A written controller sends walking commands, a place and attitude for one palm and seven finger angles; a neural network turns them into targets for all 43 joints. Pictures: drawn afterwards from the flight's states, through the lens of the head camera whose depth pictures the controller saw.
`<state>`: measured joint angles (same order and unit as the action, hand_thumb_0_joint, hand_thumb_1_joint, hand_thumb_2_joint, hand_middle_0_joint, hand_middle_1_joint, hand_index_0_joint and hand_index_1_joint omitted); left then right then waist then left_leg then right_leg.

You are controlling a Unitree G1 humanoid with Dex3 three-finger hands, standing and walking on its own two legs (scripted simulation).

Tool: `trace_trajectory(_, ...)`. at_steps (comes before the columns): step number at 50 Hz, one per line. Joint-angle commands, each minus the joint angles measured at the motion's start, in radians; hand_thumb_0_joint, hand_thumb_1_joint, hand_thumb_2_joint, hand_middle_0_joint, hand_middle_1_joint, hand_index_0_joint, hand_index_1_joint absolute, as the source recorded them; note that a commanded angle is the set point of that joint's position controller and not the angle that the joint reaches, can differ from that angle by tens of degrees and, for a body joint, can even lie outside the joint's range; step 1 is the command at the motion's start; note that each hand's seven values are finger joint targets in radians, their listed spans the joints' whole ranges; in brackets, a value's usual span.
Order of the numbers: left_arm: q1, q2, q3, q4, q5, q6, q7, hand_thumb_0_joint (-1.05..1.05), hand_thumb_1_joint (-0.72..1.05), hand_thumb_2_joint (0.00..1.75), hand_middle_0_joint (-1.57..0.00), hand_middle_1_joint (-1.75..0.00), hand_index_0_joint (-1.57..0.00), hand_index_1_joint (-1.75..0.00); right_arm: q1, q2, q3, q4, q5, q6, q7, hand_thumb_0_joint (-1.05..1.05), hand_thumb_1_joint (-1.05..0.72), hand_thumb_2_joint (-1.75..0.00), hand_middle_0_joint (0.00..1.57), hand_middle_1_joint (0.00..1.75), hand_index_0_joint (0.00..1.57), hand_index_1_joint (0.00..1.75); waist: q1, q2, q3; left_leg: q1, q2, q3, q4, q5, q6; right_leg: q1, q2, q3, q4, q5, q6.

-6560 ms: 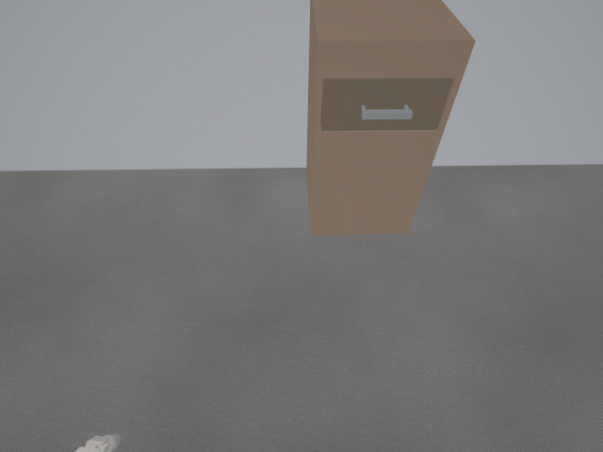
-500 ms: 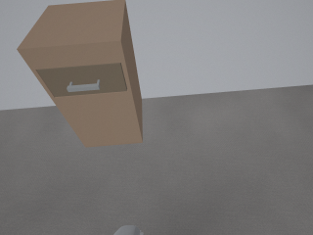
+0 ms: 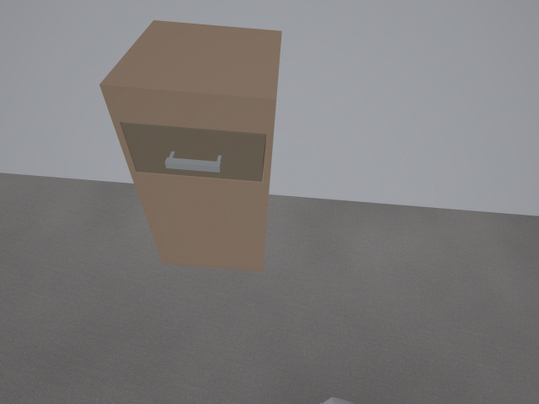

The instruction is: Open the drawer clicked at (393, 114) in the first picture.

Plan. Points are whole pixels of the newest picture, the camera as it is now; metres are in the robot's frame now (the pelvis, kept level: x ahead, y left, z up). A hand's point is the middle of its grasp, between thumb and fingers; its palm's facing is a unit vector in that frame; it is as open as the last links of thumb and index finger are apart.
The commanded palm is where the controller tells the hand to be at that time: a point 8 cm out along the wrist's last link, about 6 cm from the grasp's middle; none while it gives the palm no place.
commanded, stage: take the last steps up to it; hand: left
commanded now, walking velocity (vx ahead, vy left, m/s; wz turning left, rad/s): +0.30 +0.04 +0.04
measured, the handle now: (194, 160) +0.75 +0.26 -0.15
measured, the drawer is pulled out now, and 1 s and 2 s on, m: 0.00 0.00 0.00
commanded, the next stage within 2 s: come to a stop and stand still in 0.52 s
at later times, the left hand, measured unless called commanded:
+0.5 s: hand (181, 387) +0.18 +0.16 -0.17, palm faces +0.11 -0.97 -0.22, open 7.2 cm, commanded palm none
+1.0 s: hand (166, 349) +0.25 +0.21 -0.18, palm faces +0.07 -0.98 -0.19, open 7.4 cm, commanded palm none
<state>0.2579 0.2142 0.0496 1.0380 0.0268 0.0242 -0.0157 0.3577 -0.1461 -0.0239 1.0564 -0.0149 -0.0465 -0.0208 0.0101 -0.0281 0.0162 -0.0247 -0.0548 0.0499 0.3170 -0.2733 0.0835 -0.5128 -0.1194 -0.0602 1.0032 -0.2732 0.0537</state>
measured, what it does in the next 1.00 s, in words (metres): walks ahead: right foot, then left foot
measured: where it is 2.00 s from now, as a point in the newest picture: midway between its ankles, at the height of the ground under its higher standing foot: outside the picture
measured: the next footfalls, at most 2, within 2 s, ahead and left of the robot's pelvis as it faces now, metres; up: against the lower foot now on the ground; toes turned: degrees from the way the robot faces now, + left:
right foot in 0.24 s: +0.20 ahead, -0.14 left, +0.00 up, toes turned -7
left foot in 0.66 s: +0.31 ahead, +0.13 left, +0.00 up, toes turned +9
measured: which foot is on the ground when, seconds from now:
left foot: down 0.00-0.24, up 0.26-0.64, down 0.66-1.00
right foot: up 0.00-0.22, down 0.24-0.66, up 0.68-1.00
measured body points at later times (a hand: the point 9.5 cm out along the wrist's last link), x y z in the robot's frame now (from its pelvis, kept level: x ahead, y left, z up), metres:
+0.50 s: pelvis +0.15 -0.03 +0.00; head +0.15 -0.04 +0.45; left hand +0.18 +0.21 -0.15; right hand +0.17 -0.26 -0.16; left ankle +0.20 +0.12 -0.69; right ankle +0.16 -0.14 -0.75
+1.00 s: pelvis +0.23 +0.02 +0.00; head +0.26 +0.04 +0.44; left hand +0.25 +0.26 -0.17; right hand +0.30 -0.22 -0.15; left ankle +0.27 +0.12 -0.74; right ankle +0.21 -0.12 -0.68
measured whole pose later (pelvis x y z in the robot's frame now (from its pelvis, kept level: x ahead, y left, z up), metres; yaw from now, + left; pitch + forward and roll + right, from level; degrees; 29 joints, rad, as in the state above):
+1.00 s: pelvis +0.23 +0.02 +0.00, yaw +0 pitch +0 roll -1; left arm 0.24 0.20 0.07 1.03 0.02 0.07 0.01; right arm 0.16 -0.15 -0.04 1.03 -0.02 0.00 -0.05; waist 0.01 -0.03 0.07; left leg -0.26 0.07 0.15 0.45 -0.18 0.03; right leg -0.44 -0.03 -0.02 1.01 -0.42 0.04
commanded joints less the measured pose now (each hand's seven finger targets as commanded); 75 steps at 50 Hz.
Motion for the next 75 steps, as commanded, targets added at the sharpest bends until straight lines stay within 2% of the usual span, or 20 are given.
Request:
trace_trajectory(1, -0.135, 0.03, -0.001, -0.105, -0.003, -0.035, 0.004, 0.0, 0.9, 0.9, -0.2, -0.3, -0.2, -0.3, 0.124, -0.143, -0.03, 0.011, -0.001, -0.019, -0.013, 0.0, -0.9, -0.9, 0.2, 0.3, 0.2, 0.3, -0.048, 0.109, 0.117, 0.048, 0.309, -0.225, -0.135, 0.289, 0.141, -0.151, -0.009, -0.003, -0.121, -0.003, 0.0)
trace_trajectory(7, -0.21, 0.004, -0.001, -0.132, -0.006, -0.056, 0.001, 0.0, 0.9, 0.9, -0.2, -0.3, -0.2, -0.3, 0.18, -0.131, -0.029, 0.066, -0.011, -0.018, -0.014, 0.0, -0.9, -0.9, 0.2, 0.3, 0.2, 0.3, -0.065, 0.124, 0.133, 0.015, 0.295, -0.199, -0.061, 0.409, 0.112, -0.009, 0.045, -0.045, -0.304, -0.021, -0.044)
trace_trajectory(10, 0.01, 0.032, 0.014, -0.07, -0.004, -0.075, 0.005, 0.0, 0.9, 0.9, -0.2, -0.3, -0.2, -0.3, 0.154, -0.139, -0.027, 0.077, 0.0, -0.021, -0.016, 0.0, -0.9, -0.9, 0.2, 0.3, 0.2, 0.3, 0.046, 0.072, 0.03, -0.056, 0.231, -0.113, 0.192, 0.594, 0.053, 0.334, 0.097, -0.079, -0.502, 0.095, -0.074)
trace_trajectory(11, 0.156, 0.093, 0.029, -0.025, 0.0, -0.088, 0.014, 0.0, 0.9, 0.9, -0.2, -0.3, -0.2, -0.3, 0.151, -0.121, -0.028, 0.07, 0.01, -0.028, -0.009, 0.0, -0.9, -0.9, 0.2, 0.3, 0.2, 0.3, 0.1, -0.001, -0.064, -0.215, 0.185, -0.082, 0.398, 0.486, 0.013, 0.592, -0.008, 0.044, -0.527, 0.137, -0.116)
trace_trajectory(12, 0.29, 0.192, 0.056, 0.01, 0.003, -0.096, 0.03, 0.0, 0.9, 0.9, -0.2, -0.3, -0.2, -0.3, 0.191, -0.073, -0.023, 0.035, 0.017, -0.035, -0.001, 0.0, -0.9, -0.9, 0.2, 0.3, 0.2, 0.3, 0.121, -0.234, -0.187, -0.471, 0.036, 0.01, 0.704, -0.055, -0.044, 0.823, -0.313, 0.441, -0.627, 0.262, -0.225)
trace_trajectory(13, 0.298, 0.224, 0.062, 0.016, -0.017, -0.091, 0.03, 0.0, 0.9, 0.9, -0.2, -0.3, -0.2, -0.3, 0.162, -0.109, -0.032, 0.025, 0.015, -0.022, -0.002, 0.0, -0.9, -0.9, 0.2, 0.3, 0.2, 0.3, 0.109, -0.174, -0.18, -0.504, 0.046, -0.059, 0.902, -0.291, -0.042, 0.713, -0.401, 0.565, -0.721, 0.154, -0.293)
trace_trajectory(16, 0.065, 0.082, 0.027, -0.034, -0.012, -0.087, 0.04, 0.0, 0.9, 0.9, -0.2, -0.3, -0.2, -0.3, 0.038, -0.051, -0.035, 0.0, -0.004, 0.005, 0.015, 0.0, -0.9, -0.9, 0.2, 0.3, 0.2, 0.3, 0.03, -0.02, 0.068, -0.56, 0.165, -0.093, 0.93, -0.089, -0.054, 0.335, -0.289, 0.326, -0.81, -0.088, -0.228)
trace_trajectory(19, 0.032, 0.018, 0.005, -0.028, -0.004, -0.094, 0.041, 0.0, 0.9, 0.9, -0.2, -0.3, -0.2, -0.3, 0.1, -0.006, -0.031, 0.024, -0.011, 0.035, 0.024, 0.0, -0.9, -0.9, 0.2, 0.3, 0.2, 0.3, -0.034, -0.1, 0.087, -0.448, 0.174, -0.029, 0.767, -0.016, -0.092, 0.185, -0.187, 0.093, -0.839, 0.056, -0.168)
trace_trajectory(27, 0.073, 0.098, 0.025, -0.012, 0.004, -0.09, 0.03, 0.0, 0.9, 0.9, -0.2, -0.3, -0.2, -0.3, -0.056, -0.038, -0.033, -0.066, -0.006, 0.023, 0.048, 0.0, -0.9, -0.9, 0.2, 0.3, 0.2, 0.3, -0.007, -0.109, 0.07, -0.364, 0.149, 0.03, 0.397, 0.034, -0.093, 0.227, -0.176, 0.057, -0.811, 0.018, -0.192)
trace_trajectory(31, 0.075, 0.087, 0.026, -0.007, -0.001, -0.065, 0.029, 0.0, 0.9, 0.9, -0.2, -0.3, -0.2, -0.3, 0.028, -0.089, -0.034, -0.044, -0.008, 0.002, 0.038, 0.0, -0.9, -0.9, 0.2, 0.3, 0.2, 0.3, -0.054, -0.013, 0.041, -0.08, 0.107, 0.059, 0.167, 0.075, -0.098, 0.143, -0.099, -0.003, -0.614, -0.072, -0.143)
trace_trajectory(33, 0.149, -0.031, -0.005, -0.014, -0.013, -0.051, 0.031, 0.0, 0.9, 0.9, -0.2, -0.3, -0.2, -0.3, 0.12, -0.223, -0.049, -0.035, -0.015, -0.002, 0.012, 0.0, -0.9, -0.9, 0.2, 0.3, 0.2, 0.3, -0.058, 0.329, -0.018, 0.007, 0.422, -0.326, -0.022, 0.286, 0.019, 0.023, 0.08, -0.103, -0.238, -0.287, -0.052)
trace_trajectory(37, 0.161, -0.009, -0.019, 0.052, -0.016, -0.026, 0.044, 0.0, 0.9, 0.9, -0.2, -0.3, -0.2, -0.3, -0.11, -0.151, -0.01, -0.052, -0.004, 0.015, -0.022, 0.0, -0.9, -0.9, 0.2, 0.3, 0.2, 0.3, 0.003, 0.193, 0.019, -0.202, 0.403, -0.208, -0.056, 0.483, 0.069, 0.158, 0.021, 0.048, -0.122, -0.229, -0.042)
trace_trajectory(42, 0.125, 0.032, 0.009, 0.009, -0.004, 0.015, 0.041, 0.0, 0.9, 0.9, -0.2, -0.3, -0.2, -0.3, -0.077, -0.188, -0.043, -0.038, 0.001, 0.038, -0.043, 0.0, -0.9, -0.9, 0.2, 0.3, 0.2, 0.3, -0.022, 0.086, -0.06, -0.079, 0.436, -0.141, 0.01, 0.762, 0.101, 0.069, 0.052, 0.06, 0.024, -0.179, -0.022)
trace_trajectory(55, 0.058, 0.014, 0.014, -0.066, -0.01, 0.012, 0.037, 0.0, 0.9, 0.9, -0.2, -0.3, -0.2, -0.3, -0.123, -0.194, -0.068, -0.054, -0.01, 0.062, -0.012, 0.0, -0.9, -0.9, 0.2, 0.3, 0.2, 0.3, -0.005, 0.219, -0.062, -0.203, 0.349, -0.101, 0.038, 0.273, 0.047, 0.275, 0.081, -0.006, -0.412, -0.058, -0.04)
trace_trajectory(57, 0.084, 0.072, 0.016, -0.055, -0.001, -0.009, 0.042, 0.0, 0.9, 0.9, -0.2, -0.3, -0.2, -0.3, -0.089, -0.14, -0.064, -0.05, 0.003, 0.064, -0.001, 0.0, -0.9, -0.9, 0.2, 0.3, 0.2, 0.3, 0.0, 0.04, -0.062, -0.282, 0.236, -0.03, 0.185, 0.105, -0.045, 0.392, 0.023, 0.067, -0.664, 0.131, -0.052)
trace_trajectory(58, 0.046, 0.14, 0.021, -0.066, 0.002, -0.022, 0.048, 0.0, 0.9, 0.9, -0.2, -0.3, -0.2, -0.3, -0.077, -0.069, -0.048, -0.07, 0.009, 0.066, 0.004, 0.0, -0.9, -0.9, 0.2, 0.3, 0.2, 0.3, -0.024, -0.17, -0.034, -0.371, 0.133, 0.047, 0.282, -0.107, -0.101, 0.364, -0.156, 0.262, -0.721, 0.218, -0.119)
trace_trajectory(60, 0.006, 0.159, 0.023, -0.077, 0.001, -0.026, 0.048, 0.0, 0.9, 0.9, -0.2, -0.3, -0.2, -0.3, -0.147, -0.067, -0.042, -0.096, 0.0, 0.088, 0.003, 0.0, -0.9, -0.9, 0.2, 0.3, 0.2, 0.3, 0.003, -0.278, -0.004, -0.36, 0.108, -0.044, 0.45, -0.266, -0.091, 0.222, -0.197, 0.299, -0.755, 0.252, -0.202)
trace_trajectory(63, -0.074, 0.09, 0.005, -0.072, -0.006, -0.029, 0.051, 0.0, 0.9, 0.9, -0.2, -0.3, -0.2, -0.3, -0.064, -0.067, -0.037, -0.03, 0.004, 0.08, 0.0, 0.0, -0.9, -0.9, 0.2, 0.3, 0.2, 0.3, -0.041, -0.145, -0.007, -0.339, 0.1, -0.049, 0.523, -0.168, -0.092, 0.283, -0.118, 0.174, -0.695, 0.359, -0.207)
trace_trajectory(68, -0.021, 0.069, 0.005, -0.03, -0.013, -0.03, 0.053, 0.0, 0.9, 0.9, -0.2, -0.3, -0.2, -0.3, -0.05, -0.047, -0.02, 0.005, 0.004, 0.07, -0.012, 0.0, -0.9, -0.9, 0.2, 0.3, 0.2, 0.3, -0.017, -0.096, 0.016, -0.258, 0.108, -0.031, 0.296, -0.101, -0.103, 0.319, -0.095, 0.166, -0.68, 0.33, -0.206)
trace_trajectory(75, 0.0, 0.032, -0.009, 0.023, -0.028, -0.029, 0.049, 0.0, 0.9, 0.9, -0.2, -0.3, -0.2, -0.3, -0.019, -0.066, 0.002, 0.072, 0.001, 0.041, -0.025, 0.0, -0.9, -0.9, 0.2, 0.3, 0.2, 0.3, -0.003, 0.114, 0.009, -0.151, 0.178, -0.096, 0.049, 0.207, -0.075, 0.356, 0.02, 0.11, -0.658, 0.203, -0.094)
